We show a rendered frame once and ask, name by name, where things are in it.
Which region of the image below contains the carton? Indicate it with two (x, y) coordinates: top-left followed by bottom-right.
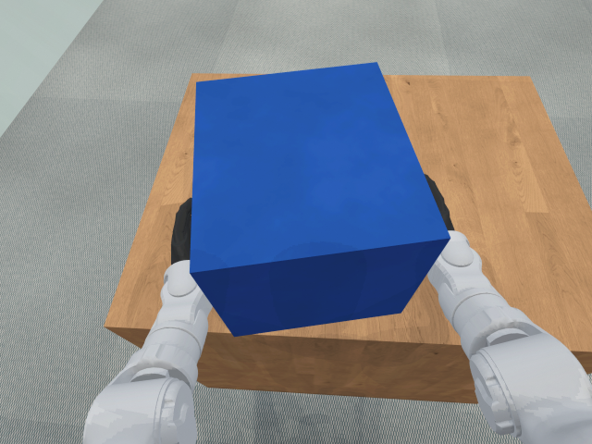
(190, 62), (450, 337)

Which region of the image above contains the robot right upper arm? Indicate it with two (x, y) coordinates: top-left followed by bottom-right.
(469, 333), (592, 444)

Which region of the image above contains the pedestal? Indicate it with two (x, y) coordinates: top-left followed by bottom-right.
(104, 73), (592, 404)

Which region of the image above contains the right robot forearm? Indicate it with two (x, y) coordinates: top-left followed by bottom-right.
(427, 230), (592, 398)

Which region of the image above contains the left robot forearm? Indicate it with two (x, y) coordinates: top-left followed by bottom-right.
(82, 260), (213, 444)

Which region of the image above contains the robot left upper arm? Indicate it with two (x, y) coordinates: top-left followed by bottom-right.
(84, 377), (197, 444)

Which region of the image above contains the robot left hand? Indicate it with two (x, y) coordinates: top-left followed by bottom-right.
(171, 198), (192, 265)

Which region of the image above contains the robot right hand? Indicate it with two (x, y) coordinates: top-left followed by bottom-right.
(425, 174), (455, 231)

